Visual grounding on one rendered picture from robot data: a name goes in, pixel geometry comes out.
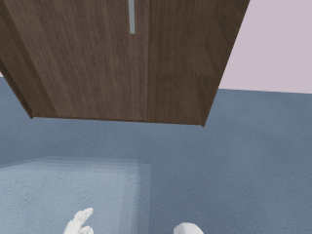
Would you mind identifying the right robot thigh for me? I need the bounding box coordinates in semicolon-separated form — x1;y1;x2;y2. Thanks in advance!
174;222;204;234

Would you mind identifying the wardrobe door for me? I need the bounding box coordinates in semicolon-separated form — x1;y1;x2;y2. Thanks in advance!
3;0;150;121
0;0;57;113

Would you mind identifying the left robot hand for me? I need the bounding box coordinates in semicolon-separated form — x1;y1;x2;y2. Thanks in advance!
62;208;94;234

